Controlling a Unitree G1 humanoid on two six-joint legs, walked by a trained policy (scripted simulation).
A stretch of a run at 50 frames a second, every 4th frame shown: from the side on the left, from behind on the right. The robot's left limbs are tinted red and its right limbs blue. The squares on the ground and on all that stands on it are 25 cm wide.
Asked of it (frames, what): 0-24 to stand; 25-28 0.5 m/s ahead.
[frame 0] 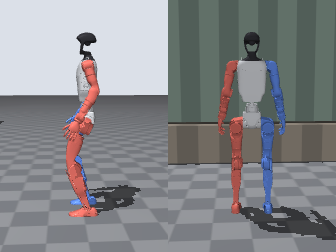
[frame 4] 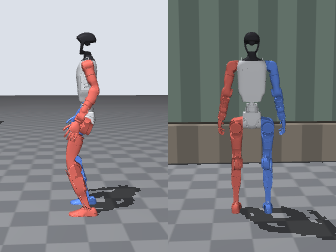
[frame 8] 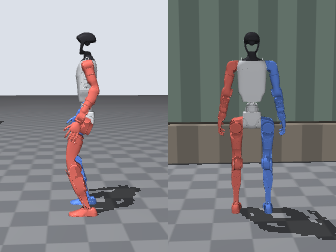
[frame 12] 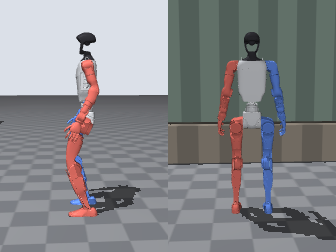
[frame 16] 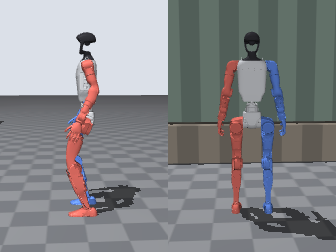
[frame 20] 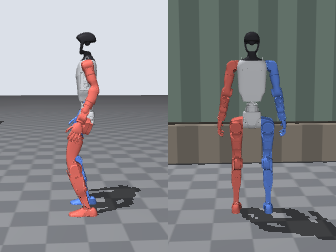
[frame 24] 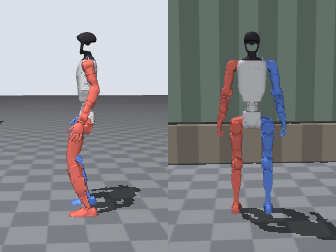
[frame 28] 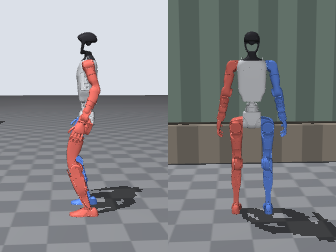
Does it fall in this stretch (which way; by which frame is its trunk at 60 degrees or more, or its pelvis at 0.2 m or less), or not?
no
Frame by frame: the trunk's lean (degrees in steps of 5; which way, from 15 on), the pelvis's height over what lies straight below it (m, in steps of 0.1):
0: 0, 0.8
4: 0, 0.8
8: 0, 0.8
12: 0, 0.8
16: 0, 0.8
20: 0, 0.8
24: 0, 0.8
28: 0, 0.8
